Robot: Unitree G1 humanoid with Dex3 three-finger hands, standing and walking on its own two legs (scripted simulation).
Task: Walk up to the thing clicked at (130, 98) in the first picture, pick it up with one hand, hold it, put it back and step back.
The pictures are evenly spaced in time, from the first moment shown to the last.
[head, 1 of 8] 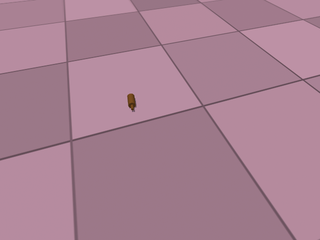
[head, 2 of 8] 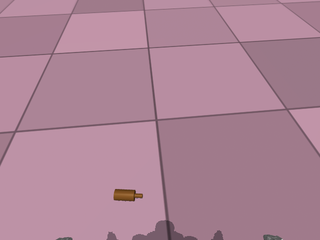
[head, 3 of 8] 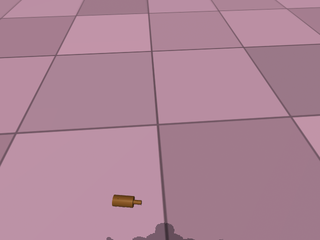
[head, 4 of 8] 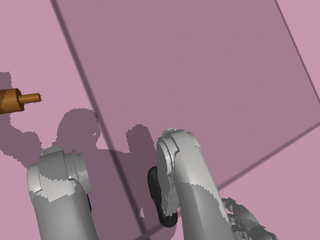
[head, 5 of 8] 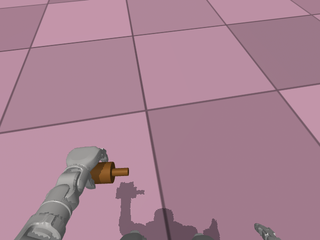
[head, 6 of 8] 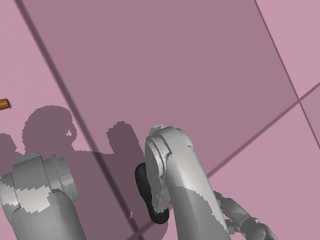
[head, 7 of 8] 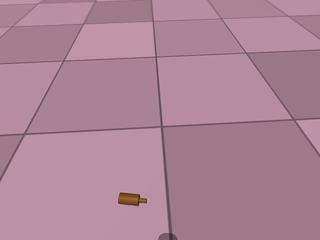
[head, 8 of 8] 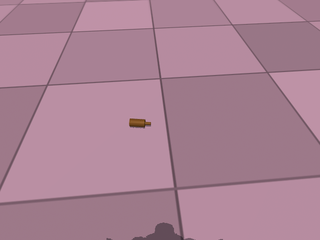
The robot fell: no
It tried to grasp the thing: yes
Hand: left
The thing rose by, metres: 0.67
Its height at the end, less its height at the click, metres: +0.00
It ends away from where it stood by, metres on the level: 0.01
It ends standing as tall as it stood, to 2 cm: yes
